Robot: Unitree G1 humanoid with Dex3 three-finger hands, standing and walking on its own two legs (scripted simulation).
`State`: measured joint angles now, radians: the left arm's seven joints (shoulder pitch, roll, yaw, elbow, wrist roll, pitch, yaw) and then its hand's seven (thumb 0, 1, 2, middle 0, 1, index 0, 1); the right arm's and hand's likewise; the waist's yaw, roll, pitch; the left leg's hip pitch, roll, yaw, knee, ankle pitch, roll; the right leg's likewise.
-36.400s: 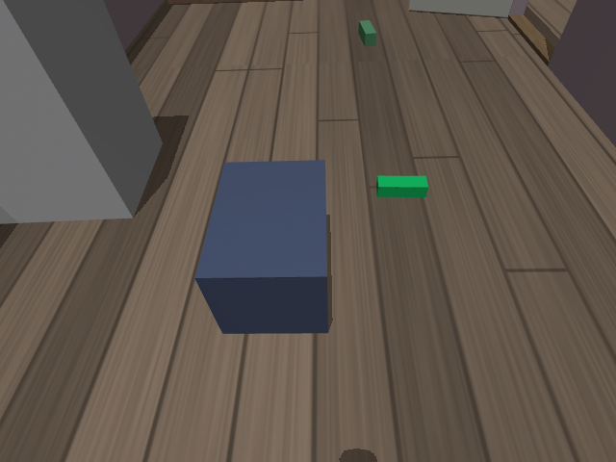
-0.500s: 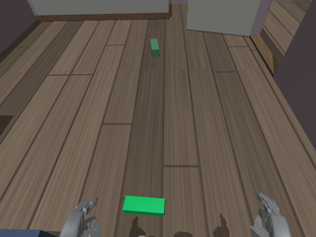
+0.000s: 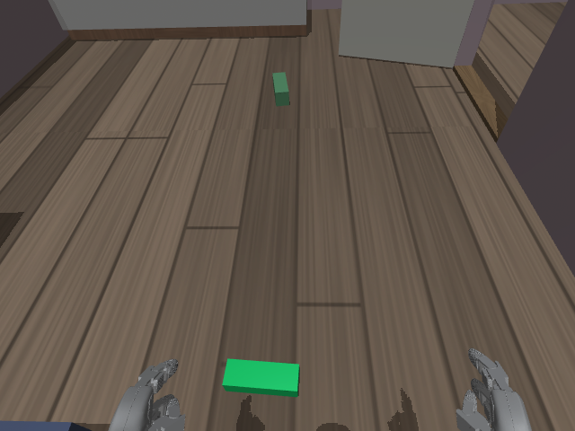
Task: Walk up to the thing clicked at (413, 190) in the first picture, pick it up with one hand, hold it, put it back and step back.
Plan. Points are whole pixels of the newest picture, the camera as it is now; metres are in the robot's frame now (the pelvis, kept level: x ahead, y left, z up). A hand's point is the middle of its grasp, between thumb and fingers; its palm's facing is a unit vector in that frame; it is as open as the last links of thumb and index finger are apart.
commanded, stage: stand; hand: left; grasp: from above
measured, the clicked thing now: (262, 377) +0.40 +0.15 -0.68
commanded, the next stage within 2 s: none
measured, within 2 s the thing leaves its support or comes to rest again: neither
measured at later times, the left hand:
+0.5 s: hand out of the picture +0.05 +0.24 -0.11, palm faces +0.04 -0.95 -0.32, open 7.4 cm
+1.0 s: hand out of the picture +0.03 +0.24 -0.10, palm faces +0.04 -0.94 -0.34, open 7.4 cm
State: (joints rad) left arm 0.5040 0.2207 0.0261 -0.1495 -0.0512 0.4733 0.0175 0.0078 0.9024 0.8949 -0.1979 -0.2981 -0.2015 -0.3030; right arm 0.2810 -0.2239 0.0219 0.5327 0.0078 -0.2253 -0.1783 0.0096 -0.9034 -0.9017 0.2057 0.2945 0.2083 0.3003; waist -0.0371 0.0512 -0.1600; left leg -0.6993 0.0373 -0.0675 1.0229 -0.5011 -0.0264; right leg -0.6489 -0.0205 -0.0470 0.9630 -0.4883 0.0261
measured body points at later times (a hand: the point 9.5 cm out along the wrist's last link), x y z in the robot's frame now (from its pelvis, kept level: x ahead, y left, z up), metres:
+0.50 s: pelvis +0.00 +0.01 +0.05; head +0.01 +0.01 +0.50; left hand +0.05 +0.29 -0.09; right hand +0.08 -0.27 -0.08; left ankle +0.01 +0.13 -0.68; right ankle +0.00 -0.14 -0.68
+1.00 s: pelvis -0.01 +0.00 +0.07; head -0.01 +0.00 +0.52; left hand +0.03 +0.29 -0.07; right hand +0.06 -0.28 -0.08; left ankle +0.01 +0.13 -0.68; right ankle +0.00 -0.14 -0.68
